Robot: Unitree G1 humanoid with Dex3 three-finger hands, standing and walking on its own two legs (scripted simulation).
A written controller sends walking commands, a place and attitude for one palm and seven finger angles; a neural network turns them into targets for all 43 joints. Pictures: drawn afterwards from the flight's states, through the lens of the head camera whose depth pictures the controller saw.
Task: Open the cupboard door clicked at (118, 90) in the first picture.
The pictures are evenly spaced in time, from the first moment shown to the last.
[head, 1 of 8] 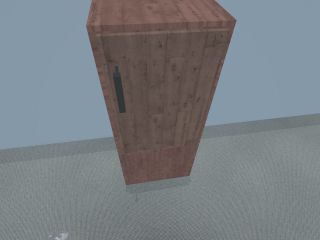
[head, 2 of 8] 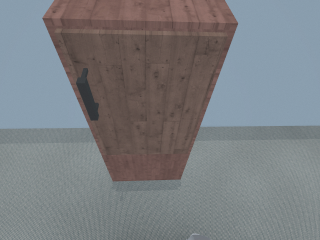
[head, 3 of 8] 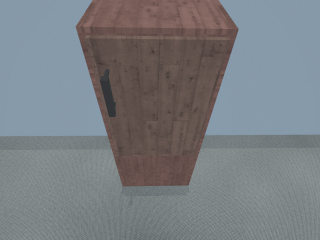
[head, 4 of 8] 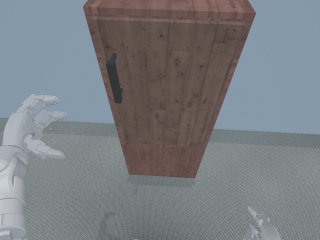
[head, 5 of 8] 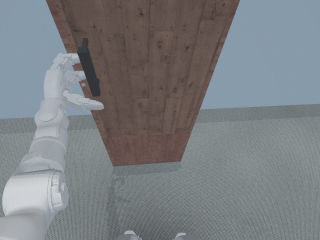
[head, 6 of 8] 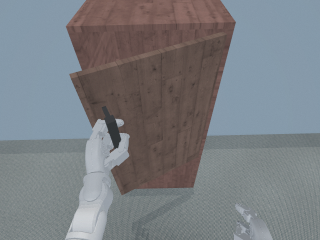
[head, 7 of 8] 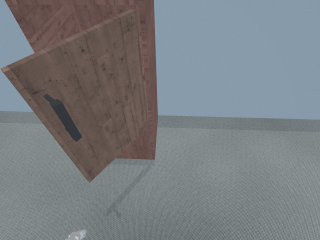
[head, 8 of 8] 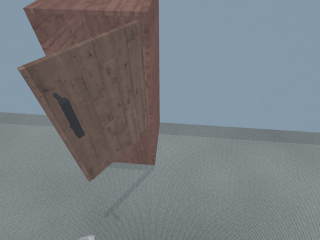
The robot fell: no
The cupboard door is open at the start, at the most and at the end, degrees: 0 54 54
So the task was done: yes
